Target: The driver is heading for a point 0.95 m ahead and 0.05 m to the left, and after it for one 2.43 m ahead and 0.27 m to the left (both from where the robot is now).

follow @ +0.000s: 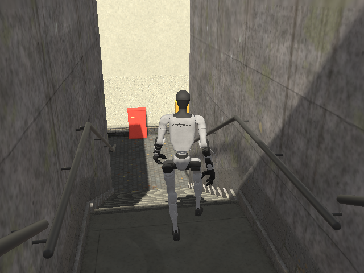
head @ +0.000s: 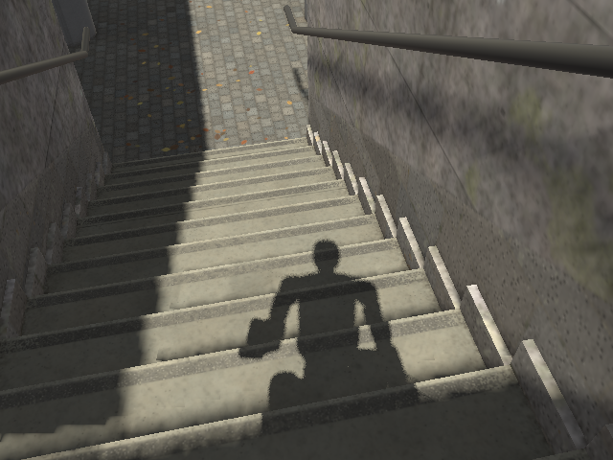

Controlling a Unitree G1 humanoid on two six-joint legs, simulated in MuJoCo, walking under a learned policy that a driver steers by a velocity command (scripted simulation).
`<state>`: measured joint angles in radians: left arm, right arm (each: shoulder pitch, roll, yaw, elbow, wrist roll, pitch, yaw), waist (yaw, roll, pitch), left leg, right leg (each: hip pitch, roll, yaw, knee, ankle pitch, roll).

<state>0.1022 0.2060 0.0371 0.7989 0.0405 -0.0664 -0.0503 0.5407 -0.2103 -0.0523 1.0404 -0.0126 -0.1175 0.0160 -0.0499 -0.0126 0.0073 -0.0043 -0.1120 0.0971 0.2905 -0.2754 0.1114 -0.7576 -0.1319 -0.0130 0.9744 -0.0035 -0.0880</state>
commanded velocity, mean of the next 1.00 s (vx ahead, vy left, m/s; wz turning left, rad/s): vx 1.00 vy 0.00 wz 0.00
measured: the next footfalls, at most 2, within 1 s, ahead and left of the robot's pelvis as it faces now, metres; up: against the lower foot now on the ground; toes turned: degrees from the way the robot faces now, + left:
right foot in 0.16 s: +0.35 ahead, -0.10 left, +0.00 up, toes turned -4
left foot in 0.58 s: +0.58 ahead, +0.09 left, -0.15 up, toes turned +0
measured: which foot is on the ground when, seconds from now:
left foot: down 0.00-0.18, up 0.20-0.56, down 0.58-0.86, up 0.88-1.00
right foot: up 0.00-0.14, down 0.16-0.56, up 0.58-0.86, down 0.88-1.00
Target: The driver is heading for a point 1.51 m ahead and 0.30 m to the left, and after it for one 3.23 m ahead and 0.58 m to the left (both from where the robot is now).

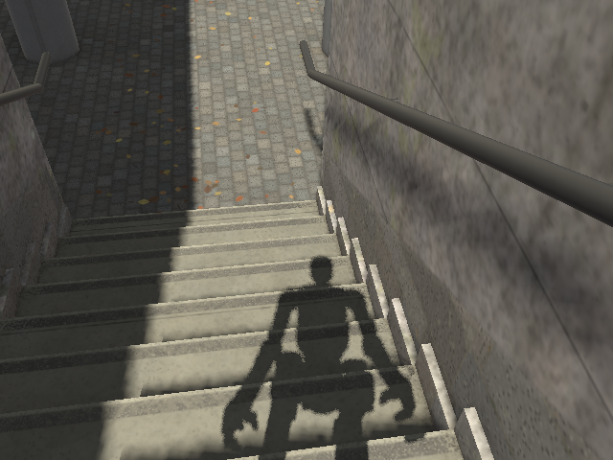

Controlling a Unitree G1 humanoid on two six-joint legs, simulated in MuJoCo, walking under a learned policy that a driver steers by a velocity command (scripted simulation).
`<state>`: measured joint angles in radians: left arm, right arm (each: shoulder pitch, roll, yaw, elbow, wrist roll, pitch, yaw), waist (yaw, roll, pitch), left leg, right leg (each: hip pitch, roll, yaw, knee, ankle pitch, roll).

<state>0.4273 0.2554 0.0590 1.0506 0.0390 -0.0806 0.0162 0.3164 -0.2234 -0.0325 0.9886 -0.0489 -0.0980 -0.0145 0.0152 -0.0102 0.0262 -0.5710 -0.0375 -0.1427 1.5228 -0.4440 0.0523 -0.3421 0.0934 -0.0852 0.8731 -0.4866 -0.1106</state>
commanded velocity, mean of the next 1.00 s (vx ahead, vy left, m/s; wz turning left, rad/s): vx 0.85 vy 0.06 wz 0.13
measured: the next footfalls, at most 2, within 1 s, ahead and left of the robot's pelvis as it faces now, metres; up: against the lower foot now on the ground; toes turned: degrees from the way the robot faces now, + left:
left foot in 0.18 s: +0.26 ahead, +0.12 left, -0.15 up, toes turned +0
right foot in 0.52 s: +0.60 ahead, -0.12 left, -0.30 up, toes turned -2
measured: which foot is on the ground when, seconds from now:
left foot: up 0.00-0.16, down 0.18-0.52, up 0.54-0.84, down 0.86-1.00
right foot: down 0.00-0.18, up 0.20-0.50, down 0.52-0.86, up 0.88-1.00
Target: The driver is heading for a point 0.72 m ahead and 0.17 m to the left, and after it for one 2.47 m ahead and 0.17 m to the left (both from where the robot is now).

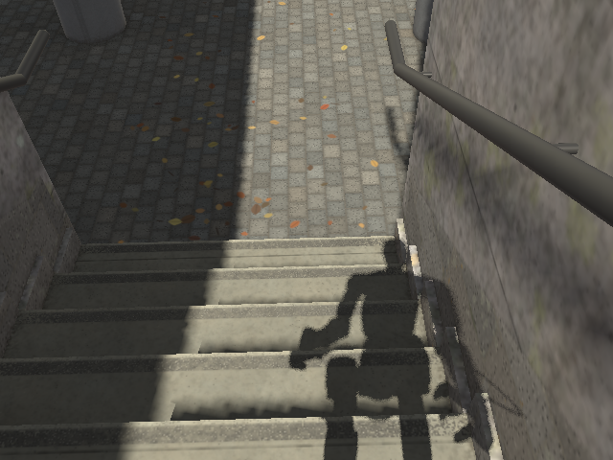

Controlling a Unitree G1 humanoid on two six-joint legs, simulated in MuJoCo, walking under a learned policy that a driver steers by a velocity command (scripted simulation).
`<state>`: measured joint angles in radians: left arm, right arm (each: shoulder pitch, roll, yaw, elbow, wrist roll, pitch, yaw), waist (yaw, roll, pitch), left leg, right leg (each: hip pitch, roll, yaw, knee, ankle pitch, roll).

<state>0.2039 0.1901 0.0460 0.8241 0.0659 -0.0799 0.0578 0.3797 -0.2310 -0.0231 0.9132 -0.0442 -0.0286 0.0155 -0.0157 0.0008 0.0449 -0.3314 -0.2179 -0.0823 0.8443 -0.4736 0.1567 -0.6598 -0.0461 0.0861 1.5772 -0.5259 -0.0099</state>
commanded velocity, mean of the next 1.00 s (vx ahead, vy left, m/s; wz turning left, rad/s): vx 0.82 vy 0.00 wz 0.58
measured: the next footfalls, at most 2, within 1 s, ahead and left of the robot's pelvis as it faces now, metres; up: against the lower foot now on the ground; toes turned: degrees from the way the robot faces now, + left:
right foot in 0.26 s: +0.33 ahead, -0.16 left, -0.15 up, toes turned +19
left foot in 0.62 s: +0.62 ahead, +0.12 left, -0.30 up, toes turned +37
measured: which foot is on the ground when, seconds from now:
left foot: down 0.00-0.28, up 0.30-0.60, down 0.62-0.96, up 0.98-1.00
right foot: up 0.00-0.24, down 0.26-0.58, up 0.60-0.94, down 0.96-1.00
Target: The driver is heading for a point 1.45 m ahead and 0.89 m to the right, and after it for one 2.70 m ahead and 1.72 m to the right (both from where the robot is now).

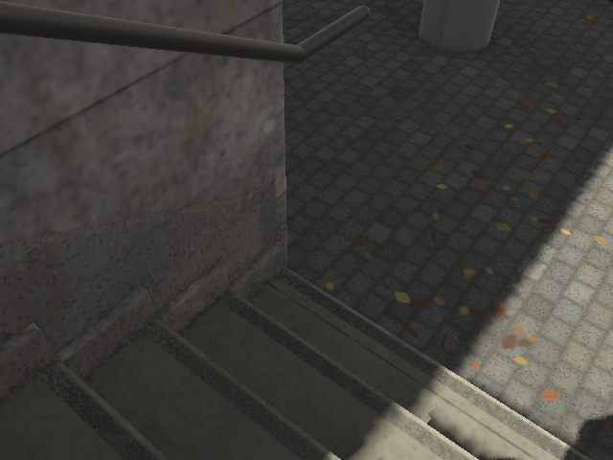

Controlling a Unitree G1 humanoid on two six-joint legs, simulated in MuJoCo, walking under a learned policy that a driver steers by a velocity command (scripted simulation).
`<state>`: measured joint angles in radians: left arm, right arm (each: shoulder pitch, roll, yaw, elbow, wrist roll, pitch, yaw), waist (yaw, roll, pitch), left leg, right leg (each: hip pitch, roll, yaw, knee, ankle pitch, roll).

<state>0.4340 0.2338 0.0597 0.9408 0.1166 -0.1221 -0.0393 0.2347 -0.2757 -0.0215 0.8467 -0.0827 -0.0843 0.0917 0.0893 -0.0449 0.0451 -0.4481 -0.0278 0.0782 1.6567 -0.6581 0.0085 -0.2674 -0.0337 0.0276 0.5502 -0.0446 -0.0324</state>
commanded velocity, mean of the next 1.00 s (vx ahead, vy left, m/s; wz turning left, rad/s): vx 0.06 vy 0.00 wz -0.80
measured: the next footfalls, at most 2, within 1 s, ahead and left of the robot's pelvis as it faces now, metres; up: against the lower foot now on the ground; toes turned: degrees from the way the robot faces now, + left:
left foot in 0.26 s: +0.24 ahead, +0.12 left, +0.00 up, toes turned -12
right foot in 0.62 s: +0.07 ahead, -0.08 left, +0.00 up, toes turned -44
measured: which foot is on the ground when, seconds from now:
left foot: up 0.00-0.24, down 0.26-0.62, up 0.64-1.00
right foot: down 0.00-0.28, up 0.30-0.60, down 0.62-1.00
